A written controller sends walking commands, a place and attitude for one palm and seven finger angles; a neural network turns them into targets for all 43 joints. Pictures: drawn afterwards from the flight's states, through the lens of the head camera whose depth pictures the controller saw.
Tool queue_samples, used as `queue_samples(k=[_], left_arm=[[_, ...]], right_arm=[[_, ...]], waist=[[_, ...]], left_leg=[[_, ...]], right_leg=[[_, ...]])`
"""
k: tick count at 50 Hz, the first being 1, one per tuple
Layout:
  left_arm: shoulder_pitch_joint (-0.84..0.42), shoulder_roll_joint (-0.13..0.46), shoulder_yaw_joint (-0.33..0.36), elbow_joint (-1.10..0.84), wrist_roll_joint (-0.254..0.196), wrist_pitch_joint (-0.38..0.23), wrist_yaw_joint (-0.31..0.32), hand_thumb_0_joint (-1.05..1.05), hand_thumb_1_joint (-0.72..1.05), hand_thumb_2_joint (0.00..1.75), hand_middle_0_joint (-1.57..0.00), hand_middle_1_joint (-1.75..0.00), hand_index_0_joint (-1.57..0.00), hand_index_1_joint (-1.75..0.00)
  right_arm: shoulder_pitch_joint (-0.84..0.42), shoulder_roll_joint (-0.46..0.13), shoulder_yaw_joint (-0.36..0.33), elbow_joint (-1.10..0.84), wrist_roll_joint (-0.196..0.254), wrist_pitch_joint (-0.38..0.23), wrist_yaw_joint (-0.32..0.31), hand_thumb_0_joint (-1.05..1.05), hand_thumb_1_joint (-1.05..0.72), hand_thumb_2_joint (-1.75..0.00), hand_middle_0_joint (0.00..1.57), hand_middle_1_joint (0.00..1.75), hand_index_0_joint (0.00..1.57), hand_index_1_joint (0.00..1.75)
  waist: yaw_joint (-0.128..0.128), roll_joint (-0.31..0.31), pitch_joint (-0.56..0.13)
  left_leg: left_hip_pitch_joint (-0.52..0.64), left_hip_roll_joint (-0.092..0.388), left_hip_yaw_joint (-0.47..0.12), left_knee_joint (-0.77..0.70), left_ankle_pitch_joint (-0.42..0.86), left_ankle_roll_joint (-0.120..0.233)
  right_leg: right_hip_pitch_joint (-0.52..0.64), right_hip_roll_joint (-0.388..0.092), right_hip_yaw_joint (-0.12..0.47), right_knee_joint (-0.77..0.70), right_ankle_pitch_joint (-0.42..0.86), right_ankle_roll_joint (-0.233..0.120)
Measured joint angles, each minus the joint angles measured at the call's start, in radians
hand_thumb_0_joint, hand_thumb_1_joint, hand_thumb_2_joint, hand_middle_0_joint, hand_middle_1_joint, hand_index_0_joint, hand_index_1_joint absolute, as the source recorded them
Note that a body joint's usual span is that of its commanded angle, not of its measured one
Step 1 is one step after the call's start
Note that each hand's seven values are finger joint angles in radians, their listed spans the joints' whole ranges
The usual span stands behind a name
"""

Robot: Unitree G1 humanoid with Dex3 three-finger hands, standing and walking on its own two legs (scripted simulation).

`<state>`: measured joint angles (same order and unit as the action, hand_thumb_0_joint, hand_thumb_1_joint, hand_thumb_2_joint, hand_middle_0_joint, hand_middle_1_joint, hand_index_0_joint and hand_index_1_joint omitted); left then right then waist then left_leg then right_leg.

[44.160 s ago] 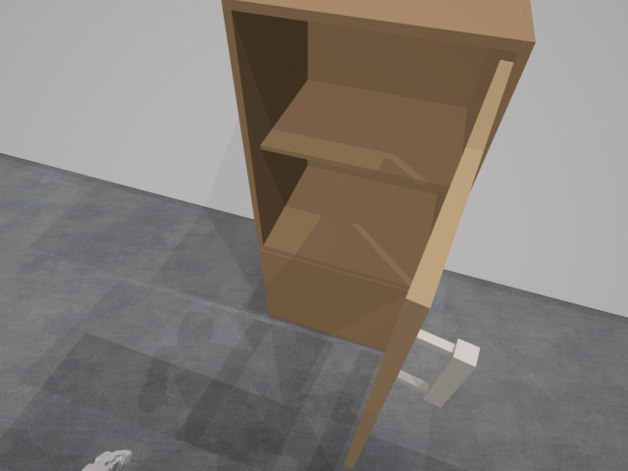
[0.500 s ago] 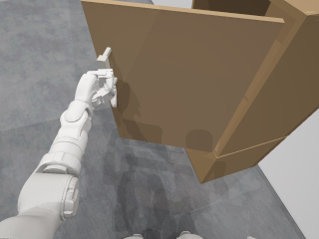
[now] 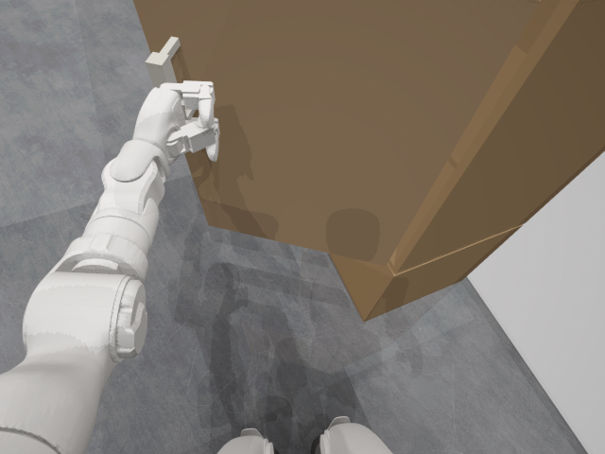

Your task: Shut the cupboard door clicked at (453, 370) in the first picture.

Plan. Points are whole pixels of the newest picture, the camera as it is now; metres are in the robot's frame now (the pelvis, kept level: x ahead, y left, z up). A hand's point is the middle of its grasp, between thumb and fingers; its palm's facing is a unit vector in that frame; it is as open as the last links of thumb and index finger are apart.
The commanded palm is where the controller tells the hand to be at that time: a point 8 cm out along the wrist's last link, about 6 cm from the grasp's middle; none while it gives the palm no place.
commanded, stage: push the door shut along its arc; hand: left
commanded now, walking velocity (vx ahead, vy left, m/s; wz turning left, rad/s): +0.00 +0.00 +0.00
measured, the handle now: (176, 89) +0.58 +0.13 +0.11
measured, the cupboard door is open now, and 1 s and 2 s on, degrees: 54 44 44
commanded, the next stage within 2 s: pull the fist back off the door in 0.68 s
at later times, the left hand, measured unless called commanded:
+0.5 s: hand (250, 104) +0.54 +0.03 +0.12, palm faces -0.40 -0.92 +0.00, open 3.1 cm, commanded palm +0.55 +0.07 +0.12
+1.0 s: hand (273, 88) +0.58 +0.00 +0.12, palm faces +0.04 -1.00 +0.04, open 3.1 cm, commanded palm +0.54 +0.04 +0.12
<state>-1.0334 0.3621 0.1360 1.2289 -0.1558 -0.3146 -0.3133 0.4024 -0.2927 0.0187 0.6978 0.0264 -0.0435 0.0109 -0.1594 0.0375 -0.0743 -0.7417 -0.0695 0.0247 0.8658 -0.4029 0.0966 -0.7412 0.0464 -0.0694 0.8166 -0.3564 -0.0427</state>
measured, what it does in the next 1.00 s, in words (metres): stands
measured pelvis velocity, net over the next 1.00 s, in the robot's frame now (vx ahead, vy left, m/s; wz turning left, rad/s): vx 0.01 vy -0.03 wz -0.01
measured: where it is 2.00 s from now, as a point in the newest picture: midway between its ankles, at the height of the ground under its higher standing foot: outside the picture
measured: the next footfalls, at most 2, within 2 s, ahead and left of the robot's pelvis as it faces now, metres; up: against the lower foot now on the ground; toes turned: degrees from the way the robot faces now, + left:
none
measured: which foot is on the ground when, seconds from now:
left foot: down 0.00-1.00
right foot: down 0.00-1.00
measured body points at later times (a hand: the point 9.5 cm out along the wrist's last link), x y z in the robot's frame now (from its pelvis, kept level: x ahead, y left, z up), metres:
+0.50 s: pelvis +0.01 -0.02 -0.01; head +0.13 -0.02 +0.43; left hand +0.56 +0.08 +0.12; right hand -0.02 -0.29 -0.12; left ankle +0.00 +0.05 -0.69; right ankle +0.02 -0.10 -0.69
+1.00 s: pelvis +0.01 -0.03 -0.02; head +0.14 -0.04 +0.41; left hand +0.57 +0.05 +0.12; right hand -0.02 -0.29 -0.14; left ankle +0.00 +0.05 -0.69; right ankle +0.02 -0.10 -0.69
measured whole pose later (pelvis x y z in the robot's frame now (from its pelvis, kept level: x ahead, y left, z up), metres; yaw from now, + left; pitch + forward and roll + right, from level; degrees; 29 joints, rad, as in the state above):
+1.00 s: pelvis +0.01 -0.03 -0.02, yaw -1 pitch +24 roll -1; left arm -1.23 0.26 0.30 1.28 -0.02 -0.29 0.18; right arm 0.44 -0.27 0.00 0.68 -0.07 -0.05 0.10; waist -0.21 0.07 -0.15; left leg -0.94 -0.04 0.02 0.97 -0.46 0.05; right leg -0.95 0.08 -0.08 0.93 -0.41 -0.09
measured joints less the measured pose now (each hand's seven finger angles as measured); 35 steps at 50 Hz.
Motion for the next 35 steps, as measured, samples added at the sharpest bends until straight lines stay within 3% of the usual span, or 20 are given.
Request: queue_samples(k=[16,35], left_arm=[[-0.121,0.041,0.065,0.069,0.028,0.04,-0.043,0.02,0.9,0.9,-1.3,-1.5,-1.3,-1.5],[-0.262,0.089,0.009,0.145,0.028,0.094,-0.086,0.02,0.91,0.95,-1.3,-1.5,-1.3,-1.5]], right_arm=[[0.005,-0.003,0.006,-0.017,-0.013,0.024,-0.006,0.01,-0.91,-0.9,0.2,0.3,0.2,0.3],[-0.017,-0.005,0.01,0.013,-0.02,0.013,-0.032,0.01,-0.91,-0.9,0.2,0.3,0.2,0.3]], waist=[[-0.049,0.008,-0.007],[-0.069,0.001,0.004]], left_leg=[[-0.056,0.018,0.01,0.026,-0.022,-0.009],[-0.126,0.026,-0.02,0.07,-0.035,-0.034]], right_leg=[[-0.062,0.018,0.009,0.026,-0.014,-0.012],[-0.124,0.025,-0.023,0.061,-0.031,-0.038]])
